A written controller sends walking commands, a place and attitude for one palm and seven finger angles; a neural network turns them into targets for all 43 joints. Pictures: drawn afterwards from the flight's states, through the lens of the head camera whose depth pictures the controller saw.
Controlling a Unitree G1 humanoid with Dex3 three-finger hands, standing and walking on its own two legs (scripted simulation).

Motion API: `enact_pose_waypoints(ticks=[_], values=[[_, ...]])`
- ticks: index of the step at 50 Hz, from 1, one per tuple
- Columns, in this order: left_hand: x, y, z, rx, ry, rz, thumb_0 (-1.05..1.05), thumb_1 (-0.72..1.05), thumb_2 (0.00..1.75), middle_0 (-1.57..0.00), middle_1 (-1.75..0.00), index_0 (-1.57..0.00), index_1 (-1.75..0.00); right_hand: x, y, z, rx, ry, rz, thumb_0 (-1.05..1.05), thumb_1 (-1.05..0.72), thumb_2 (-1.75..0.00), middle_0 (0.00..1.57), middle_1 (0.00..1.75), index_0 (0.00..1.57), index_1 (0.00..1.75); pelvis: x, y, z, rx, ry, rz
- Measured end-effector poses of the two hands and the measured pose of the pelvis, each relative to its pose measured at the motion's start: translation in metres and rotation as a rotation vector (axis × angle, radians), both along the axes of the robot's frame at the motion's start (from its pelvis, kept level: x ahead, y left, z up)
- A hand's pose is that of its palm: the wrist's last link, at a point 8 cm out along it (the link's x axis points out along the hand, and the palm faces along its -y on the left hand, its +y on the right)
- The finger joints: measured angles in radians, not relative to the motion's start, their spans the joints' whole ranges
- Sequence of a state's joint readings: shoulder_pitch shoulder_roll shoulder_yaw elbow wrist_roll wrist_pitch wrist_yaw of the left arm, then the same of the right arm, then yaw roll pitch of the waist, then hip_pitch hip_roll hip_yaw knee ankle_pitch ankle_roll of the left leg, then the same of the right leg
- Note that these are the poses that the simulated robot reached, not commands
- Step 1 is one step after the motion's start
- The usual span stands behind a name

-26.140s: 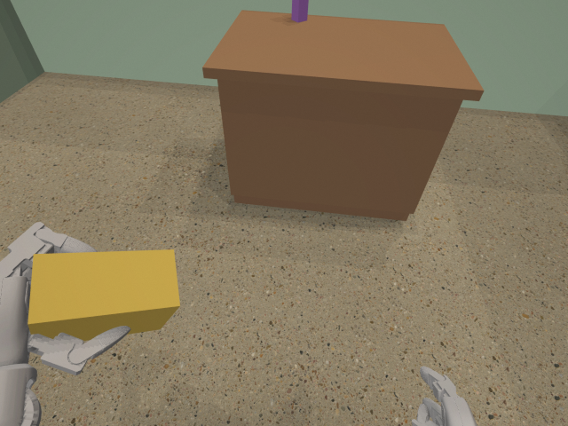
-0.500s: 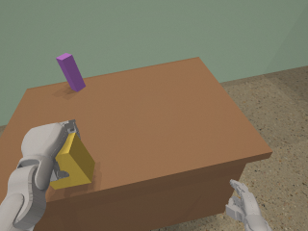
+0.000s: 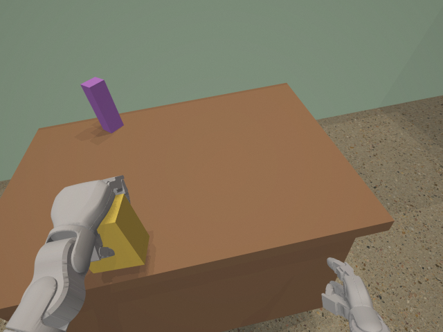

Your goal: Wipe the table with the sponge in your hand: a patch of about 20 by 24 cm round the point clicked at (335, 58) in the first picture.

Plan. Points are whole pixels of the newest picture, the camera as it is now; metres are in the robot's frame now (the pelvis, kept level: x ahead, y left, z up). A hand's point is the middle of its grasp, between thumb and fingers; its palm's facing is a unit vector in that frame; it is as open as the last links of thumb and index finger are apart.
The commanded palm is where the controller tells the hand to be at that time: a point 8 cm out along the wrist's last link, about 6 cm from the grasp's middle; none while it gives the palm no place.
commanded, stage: move the sponge above the wiping area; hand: left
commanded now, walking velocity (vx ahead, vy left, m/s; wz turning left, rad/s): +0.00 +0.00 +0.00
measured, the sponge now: (113, 241) +0.23 +0.26 +0.05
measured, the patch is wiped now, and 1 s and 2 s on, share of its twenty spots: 0.00 0.00 0.00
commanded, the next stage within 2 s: lower the sponge onto the table in 1.46 s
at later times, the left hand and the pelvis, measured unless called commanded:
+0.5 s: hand (104, 217) +0.26 +0.27 +0.09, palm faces -0.02 -0.08 -1.00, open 10.7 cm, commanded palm +0.24 +0.27 +0.16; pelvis +0.01 -0.01 +0.00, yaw +0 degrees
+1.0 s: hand (105, 217) +0.27 +0.29 +0.07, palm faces -0.04 -0.10 -0.99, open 10.7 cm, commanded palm +0.24 +0.28 +0.15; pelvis +0.01 +0.00 +0.00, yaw +0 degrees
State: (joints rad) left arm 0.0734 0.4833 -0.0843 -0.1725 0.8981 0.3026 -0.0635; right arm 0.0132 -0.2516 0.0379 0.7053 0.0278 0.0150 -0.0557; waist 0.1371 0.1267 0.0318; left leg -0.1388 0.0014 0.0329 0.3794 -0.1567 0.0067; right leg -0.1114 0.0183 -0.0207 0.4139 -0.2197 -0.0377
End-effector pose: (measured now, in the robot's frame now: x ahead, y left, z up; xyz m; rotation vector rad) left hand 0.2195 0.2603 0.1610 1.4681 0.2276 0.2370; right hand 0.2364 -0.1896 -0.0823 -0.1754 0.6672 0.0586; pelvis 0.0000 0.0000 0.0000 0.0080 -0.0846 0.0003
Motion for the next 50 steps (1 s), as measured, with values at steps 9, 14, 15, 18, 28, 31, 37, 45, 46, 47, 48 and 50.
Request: enact_pose_waypoints(ticks=[9, 14, 15, 18, 28, 31, 37, 45, 46, 47, 48, 50], values=[[0.010, 0.003, -0.003, 0.006, 0.004, 0.033, 0.00, -0.56, 1.04, -0.69, -1.30, -0.70, -1.29, -0.002, -0.009, -0.004, -0.005, 0.023, -0.015, 0.01, -0.90, -0.90, 0.20, 0.30, 0.20, 0.30, 0.003, -0.004, 0.000, 0.001, 0.008, 0.000], [0.013, 0.004, -0.007, 0.006, 0.027, 0.039, 0.00, -0.56, 1.04, -0.69, -1.30, -0.70, -1.30, -0.004, -0.016, -0.006, -0.012, 0.032, -0.031, 0.01, -0.90, -0.90, 0.20, 0.30, 0.20, 0.30, 0.005, -0.006, 0.000, 0.001, 0.012, 0.000], [0.014, 0.004, -0.008, 0.006, 0.032, 0.039, 0.00, -0.56, 1.04, -0.69, -1.30, -0.70, -1.30, -0.004, -0.018, -0.006, -0.014, 0.033, -0.034, 0.01, -0.90, -0.90, 0.20, 0.30, 0.20, 0.30, 0.006, -0.006, 0.000, 0.001, 0.013, -0.001], [0.015, 0.005, -0.010, 0.005, 0.040, 0.034, 0.00, -0.56, 1.04, -0.68, -1.30, -0.70, -1.30, -0.005, -0.022, -0.007, -0.020, 0.036, -0.043, 0.01, -0.90, -0.90, 0.20, 0.30, 0.20, 0.30, 0.007, -0.007, 0.000, 0.000, 0.015, 0.000], [0.020, 0.014, -0.018, 0.007, 0.050, 0.047, 0.00, -0.56, 1.04, -0.69, -1.30, -0.70, -1.30, -0.006, -0.030, -0.009, -0.042, 0.047, -0.065, 0.01, -0.90, -0.90, 0.20, 0.30, 0.20, 0.30, 0.011, -0.007, 0.000, -0.001, 0.026, 0.002], [0.022, 0.014, -0.019, 0.003, 0.053, 0.045, 0.00, -0.56, 1.04, -0.68, -1.30, -0.70, -1.30, -0.005, -0.029, -0.009, -0.042, 0.047, -0.067, 0.01, -0.90, -0.90, 0.20, 0.30, 0.20, 0.30, 0.012, -0.006, 0.000, -0.001, 0.029, 0.002], [0.026, 0.014, -0.023, -0.001, 0.052, 0.031, 0.00, -0.56, 1.04, -0.68, -1.30, -0.70, -1.30, -0.003, -0.025, -0.008, -0.040, 0.048, -0.068, 0.01, -0.90, -0.90, 0.20, 0.30, 0.20, 0.30, 0.013, -0.004, 0.000, -0.002, 0.037, 0.001], [0.027, 0.022, -0.028, -0.004, 0.057, 0.057, 0.00, -0.56, 1.04, -0.68, -1.30, -0.70, -1.30, -0.001, -0.018, -0.008, -0.039, 0.056, -0.060, 0.01, -0.90, -0.90, 0.20, 0.30, 0.20, 0.30, 0.014, 0.001, 0.000, -0.004, 0.043, 0.004], [0.028, 0.023, -0.029, -0.005, 0.060, 0.058, 0.00, -0.56, 1.04, -0.68, -1.30, -0.70, -1.30, -0.001, -0.017, -0.008, -0.039, 0.057, -0.059, 0.01, -0.90, -0.90, 0.20, 0.30, 0.20, 0.30, 0.014, 0.001, 0.000, -0.005, 0.045, 0.005], [0.028, 0.023, -0.030, -0.006, 0.063, 0.057, 0.00, -0.56, 1.04, -0.68, -1.30, -0.70, -1.30, -0.001, -0.016, -0.008, -0.039, 0.058, -0.058, 0.01, -0.90, -0.90, 0.20, 0.30, 0.20, 0.30, 0.014, 0.002, 0.000, -0.005, 0.046, 0.006], [0.029, 0.024, -0.031, -0.007, 0.066, 0.056, 0.00, -0.56, 1.04, -0.68, -1.30, -0.70, -1.30, -0.001, -0.015, -0.008, -0.040, 0.059, -0.058, 0.01, -0.90, -0.90, 0.20, 0.30, 0.20, 0.30, 0.014, 0.003, 0.000, -0.005, 0.047, 0.006], [0.029, 0.025, -0.033, -0.009, 0.069, 0.051, 0.00, -0.56, 1.04, -0.68, -1.30, -0.70, -1.30, -0.001, -0.013, -0.008, -0.041, 0.060, -0.057, 0.01, -0.90, -0.90, 0.20, 0.30, 0.20, 0.30, 0.015, 0.004, 0.000, -0.006, 0.048, 0.004]])
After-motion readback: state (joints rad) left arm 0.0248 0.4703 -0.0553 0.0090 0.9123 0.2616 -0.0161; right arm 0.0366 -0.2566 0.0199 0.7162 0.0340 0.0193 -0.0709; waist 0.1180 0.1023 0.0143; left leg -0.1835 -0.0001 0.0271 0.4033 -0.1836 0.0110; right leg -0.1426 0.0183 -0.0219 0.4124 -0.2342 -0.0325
